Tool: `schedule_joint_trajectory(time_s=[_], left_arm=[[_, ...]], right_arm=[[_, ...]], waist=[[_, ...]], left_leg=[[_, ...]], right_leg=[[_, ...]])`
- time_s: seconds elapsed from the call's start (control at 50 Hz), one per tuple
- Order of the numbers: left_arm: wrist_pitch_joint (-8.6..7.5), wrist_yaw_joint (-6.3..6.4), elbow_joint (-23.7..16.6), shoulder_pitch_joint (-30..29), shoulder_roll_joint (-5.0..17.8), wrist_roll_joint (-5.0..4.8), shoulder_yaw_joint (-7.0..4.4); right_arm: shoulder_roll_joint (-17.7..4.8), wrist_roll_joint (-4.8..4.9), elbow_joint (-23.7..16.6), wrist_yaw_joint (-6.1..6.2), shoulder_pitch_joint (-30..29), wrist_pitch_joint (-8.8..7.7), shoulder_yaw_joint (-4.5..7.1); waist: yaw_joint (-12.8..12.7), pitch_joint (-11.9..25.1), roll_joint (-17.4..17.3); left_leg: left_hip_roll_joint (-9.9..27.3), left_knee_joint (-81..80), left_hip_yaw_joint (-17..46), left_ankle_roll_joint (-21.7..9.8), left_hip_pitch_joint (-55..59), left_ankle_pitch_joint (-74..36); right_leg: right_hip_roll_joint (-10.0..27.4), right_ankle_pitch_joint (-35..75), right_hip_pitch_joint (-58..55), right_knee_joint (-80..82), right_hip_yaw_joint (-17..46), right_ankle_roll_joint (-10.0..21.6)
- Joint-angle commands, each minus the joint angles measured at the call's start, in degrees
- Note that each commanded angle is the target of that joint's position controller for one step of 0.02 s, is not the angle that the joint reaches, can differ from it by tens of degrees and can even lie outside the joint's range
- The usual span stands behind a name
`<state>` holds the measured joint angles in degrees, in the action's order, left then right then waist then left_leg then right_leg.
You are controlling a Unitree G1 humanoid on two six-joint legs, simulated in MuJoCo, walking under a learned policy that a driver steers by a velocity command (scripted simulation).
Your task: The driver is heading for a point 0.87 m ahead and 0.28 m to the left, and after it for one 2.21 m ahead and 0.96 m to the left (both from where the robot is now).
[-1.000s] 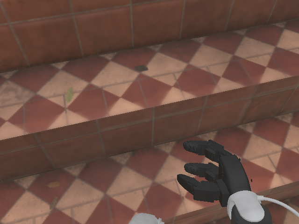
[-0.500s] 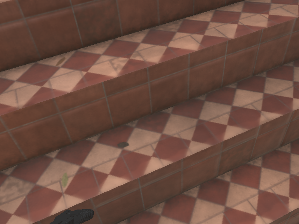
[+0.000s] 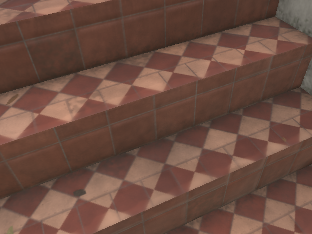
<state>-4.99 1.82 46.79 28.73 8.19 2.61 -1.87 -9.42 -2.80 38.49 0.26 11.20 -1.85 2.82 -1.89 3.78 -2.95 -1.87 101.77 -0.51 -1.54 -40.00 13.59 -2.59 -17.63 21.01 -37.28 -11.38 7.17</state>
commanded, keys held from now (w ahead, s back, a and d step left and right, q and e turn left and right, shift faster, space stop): w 0.04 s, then w+q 0.96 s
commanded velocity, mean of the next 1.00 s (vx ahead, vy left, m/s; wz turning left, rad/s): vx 0.50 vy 0.00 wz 0.44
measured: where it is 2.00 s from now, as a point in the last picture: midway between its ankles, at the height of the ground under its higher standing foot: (169, 97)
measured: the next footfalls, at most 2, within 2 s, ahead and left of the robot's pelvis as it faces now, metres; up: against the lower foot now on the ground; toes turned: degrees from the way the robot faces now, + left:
left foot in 0.56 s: +0.26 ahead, +0.10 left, +0.22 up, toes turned +4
right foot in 0.92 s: +0.42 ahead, -0.15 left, +0.22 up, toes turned +28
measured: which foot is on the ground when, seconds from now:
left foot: up 0.00-0.54, down 0.56-0.92, up 0.94-1.00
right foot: down 0.00-0.60, up 0.62-0.90, down 0.92-1.00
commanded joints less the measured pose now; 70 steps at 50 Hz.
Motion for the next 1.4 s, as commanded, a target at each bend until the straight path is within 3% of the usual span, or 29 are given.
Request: schedule_joint_trajectory(time_s=[0.02, 0.06, 0.1, 0.18, 0.24, 0.42, 0.46, 0.56, 0.6, 0.62, 0.64, 0.66, 0.68, 0.72, 0.76, 0.8, 0.84, 0.86, 0.9, 0.92, 0.96, 1.0, 1.06, 1.16, 1.22, 1.26, 1.28, 1.32, 1.4], left_arm=[[-2.48, 0.0, -1.94, 2.33, 7.5, 0.65, -2.17], [-2.92, 0.56, -1.16, 3.4, 7.16, 0.63, -2.03], [2.91, -7.52, -0.66, -6.09, 4.63, 5.86, 2.74], [0.9, -7.76, 8.29, -2.43, 3.7, 2.84, 5.34], [-0.69, -7.76, 11.54, 0.17, 4.76, 4.88, 4.94], [-0.44, -11.44, 14.65, -1.13, 9.06, 6.0, 5.09], [0.91, -13.45, 10.25, -18.21, 12.87, 4.27, 5.05], [2.57, -12.97, 13.68, -10.91, 23.03, 4.92, 3.12], [2.82, -12.74, 11.98, -14.02, 23.43, 6.48, 1.43], [3.83, -12.79, 11.91, -16.72, 16.7, 9.24, 2.61], [3.8, -13.26, 15.35, -10.58, 11.77, 4.25, 2.89], [4.75, -12.81, 12.85, -18.52, 9.46, 1.35, 3.92], [0.42, -6.62, -4.43, -32.32, 1.63, -0.31, 4.3], [-2.02, -4.47, -7.3, -32.16, 0.78, 1.38, 5.36], [1.25, -3.79, -5.67, -31.02, 8.5, 2.59, 4.8], [3.86, -2.11, -14.78, -44.8, 9.9, 5.61, 4.85], [6.02, -3.11, -20.08, -43.9, 7.69, 2.04, 5.89], [6.59, -3.53, -13.2, -29.11, 5.99, 0.75, 4.91], [7.78, -3.59, -1.67, -1.84, 12.29, -0.41, 0.98], [8.43, -3.47, 5.54, 10.14, 11.99, 3.7, -0.54], [7.57, -6.67, 7.28, 7.88, 21.37, 4.39, -2.6], [4.45, -7.6, 7.05, -6.91, 9.63, -0.62, -0.87], [2.5, -5.2, 16.12, -5.14, -3.45, 3.97, 3.06], [1.34, -7.7, 11.97, -13.7, 12.4, 4.33, -0.22], [-0.56, -11.48, 11.39, -13.17, 21.01, 0.16, -0.99], [-0.28, -11.74, 13.52, 0.57, 16.34, 4.98, 0.53], [-2.75, -3.14, 7.75, -1.25, 16.55, -6.22, -1.7], [-3.32, -0.86, 1.96, -13.39, 13.29, -1.97, -0.94], [-0.48, -1.09, -14.28, -18.36, -5.17, 2.57, 4.5]], right_arm=[[-2.33, 0.98, -3.46, 0.23, 0.97, 0.28, -0.16], [-2.84, 1.01, -4.03, 1.01, -1.8, 1.05, 0.02], [-7.69, 2.94, 4.35, -6.37, 4.98, 1.11, 0.04], [-6.21, 0.55, 8.2, -6.78, 6.17, -0.57, -0.32], [-5.15, 4.42, 8.12, -6.61, -4.97, -0.31, -1.04], [-9.33, 5.18, 9.54, -3.37, -16.9, 3.42, -0.44], [-11.31, 4.2, 7.81, -5.13, -11.39, 7.2, -0.07], [-9.91, 4.15, 5.32, -6.53, -9.67, 11.42, -2.49], [-11.13, 4.04, 12.25, -5.37, 7.67, 9.93, -0.93], [-8.29, 1.63, 17.17, -5.24, 17.15, 9.02, -2.53], [-8.62, -0.24, 18.49, -5.49, 21.6, 8.13, -1.63], [-5.67, -1.88, 20.73, -5.37, 24.8, 7.18, -2.77], [-8.86, 0.95, 16.02, 0.92, 3.66, 4.91, -0.16], [-6.21, -1.41, 16.19, 5.29, 3.37, 0.55, -1.5], [2.82, 0.5, 20.35, -0.14, 5.28, -1.35, -4.83], [-2.32, 0.52, 21.82, -2.3, 15.08, -3.41, -3.56], [-14.44, 1.46, 17.7, -3.34, 1.17, -2.74, 0.87], [-15.91, -0.19, 15.14, -4.16, -5.99, -3.49, 0.28], [-11.49, 0.04, 8.28, -6.48, -13.8, -4.37, -0.75], [-8.21, 1.97, 9.03, -6.86, -14.53, -4.81, -0.52], [1.43, 0.02, 19.49, -10.58, 18.52, -5.2, -3.0], [-2.34, 1.48, 13.75, -8.71, 8.09, -4.28, -2.35], [3.07, 2.92, 4.5, -6.17, -7.07, -0.05, -4.8], [-2.0, 3.53, -11.3, -7.07, -32.97, 7.51, -7.84], [-5.86, 2.4, -1.39, -7.98, -7.13, 11.05, -6.09], [-9.02, 3.44, 2.93, -5.54, 1.14, 9.96, -3.98], [-8.06, -0.75, 5.61, -1.41, 5.43, 5.58, -2.36], [-11.66, 0.09, 7.18, 2.97, -1.16, 4.76, -0.66], [-7.28, -1.17, 12.84, 1.69, -6.73, -0.6, -0.76]], waist=[[0.94, -4.32, 2.24], [-0.21, -5.97, 2.34], [-0.67, -8.03, 0.09], [4.61, 2.29, -0.26], [2.5, 1.75, 4.56], [1.59, -1.85, 9.07], [14.19, 3.33, 9.71], [8.57, 9.73, 21.38], [10.89, 13.95, 11.16], [14.66, 12.12, -5.38], [14.32, 9.79, -10.13], [17.65, 8.94, -3.05], [4.66, 2.4, -1.39], [3.3, -3.6, 3.76], [5.85, 4.96, -8.52], [6.53, 7.13, 5.53], [-3.33, 7.57, 2.22], [-10.65, 7.2, -3.1], [-17.02, 14.2, 20.48], [-18.77, 7.26, 21.34], [-1.16, 9.83, 15.56], [-0.41, 5.11, 11.3], [4.57, 1.66, 0.89], [10.34, 5.06, 11.85], [15.98, 12.34, 18.7], [10.58, 23.98, 11.98], [9.71, 23.03, 10.83], [8.34, 14.64, -10.85], [-4.47, -4.98, -1.13]], left_leg=[[0.83, 6.22, 1.86, -1.24, -17.24, -1.21], [-0.28, 7.05, 2.23, -1.14, -19.81, -2.41], [-7.9, 36.65, 24.49, -8.5, -43.74, -17.57], [-5.67, 46.7, 16.42, -12.73, -53.22, -18.71], [-1.85, 38.68, 8.57, -12.62, -49.05, -21.69], [-3.43, 23.84, 4.46, -11.81, -60.31, -8.15], [-4.95, 9.11, -9.04, -14.14, -24.56, -8.82], [-14.79, -26.32, -14.47, -6.57, -25.93, 25.32], [-14.3, -36.96, -3.33, -8.8, -3.47, 7.03], [-9.97, -53.19, 5.81, -10.78, 9.41, -4.43], [-0.1, -57.12, 33.2, -22.77, 16.52, 1.49], [1.42, -59.69, 35.93, -22.63, 19.54, 16.19], [-0.38, -66.22, 38.28, -21.2, 7.06, 24.68], [-1.36, -62.46, 31.18, -16.93, 5.28, 14.52], [0.18, -60.29, 23.04, -11.79, 20.65, -9.5], [-0.33, -60.35, 24.59, -10.33, 23.39, -19.81], [-4.21, -71.47, 18.55, -10.68, -12.58, -22.54], [0.48, -71.89, 23.97, -12.51, -27.59, -38.18], [-6.52, -52.45, 16.16, -10.48, -24.28, -45.95], [-10.96, -36.28, 11.29, -10.83, -15.49, -28.82], [-13.32, 24.48, 20.22, -11.19, -38.83, 5.11], [-7.18, 45.35, 16.35, -11.46, -55.83, 3.89], [-0.59, 38.6, 10.16, -17.79, -56.2, -0.5], [-1.58, -10.98, -12.09, -8.4, -5.26, 17.06], [-6.75, -27.06, -13.87, -8.58, -16.53, 7.89], [-7.15, -33.09, -2.78, -13.82, 7.84, -3.36], [-10.51, -32.75, 2.76, -13.62, 21.48, 25.99], [2.19, -64.58, 41.63, -20.66, 16.53, 43.96], [5.71, -77.23, 35.27, -14.85, 1.52, 32.49]], right_leg=[[16.51, -9.74, -10.26, 20.26, 27.71, 1.54], [16.62, -6.96, -10.36, 20.18, 25.61, 2.35], [26.32, 8.01, -5.27, 19.34, 37.87, 17.77], [15.8, 10.04, -15.26, 14.14, 16.35, 4.13], [14.74, 12.52, -9.03, 18.31, 9.17, -1.76], [22.3, 43.27, -25.07, 23.11, 5.83, -2.09], [18.98, 85.17, 0.82, 24.28, -4.22, 1.15], [25.36, 143.31, -32.56, 7.05, 2.6, 3.15], [23.22, 135.12, -18.81, -6.19, 4.28, 4.02], [15.26, 75.13, -1.14, -25.35, 5.15, 3.13], [3.45, 29.41, 22.74, -55.09, 12.27, -1.84], [0.55, 24.88, 34.3, -67.72, 23.63, 3.18], [-2.23, 4.4, 24.15, -65.54, 18.08, -4.38], [-1.89, -8.11, 31.28, -69.02, 20.93, -4.08], [-2.34, -13.36, 50.32, -77.55, 27.42, 1.09], [-0.35, -14.57, 50.98, -60.93, 21.61, 1.72], [0.44, -18.92, 7.36, -29.25, 11.27, -1.65], [2.66, 8.13, -13.13, -37.46, 9.88, -5.1], [0.68, 27.11, -33.7, -9.27, 12.79, -4.44], [0.36, 16.98, -30.97, 19.42, 12.09, -4.57], [23.25, 60.8, -39.77, 4.27, 48.31, 19.0], [28.99, 28.58, -32.9, 13.58, 46.82, 19.05], [18.55, 20.0, -17.65, 15.62, 22.83, 3.29], [14.93, 58.16, 25.56, 43.22, 12.13, 11.04], [23.71, 123.43, -21.0, 24.39, 9.56, 12.77], [22.02, 135.39, -15.75, 5.32, 6.97, 7.66], [14.95, 105.52, -8.91, -6.35, 2.43, 2.48], [0.05, 28.1, 16.18, -47.47, 9.16, 0.54], [0.02, 9.94, 40.98, -90.09, 20.45, -0.67]])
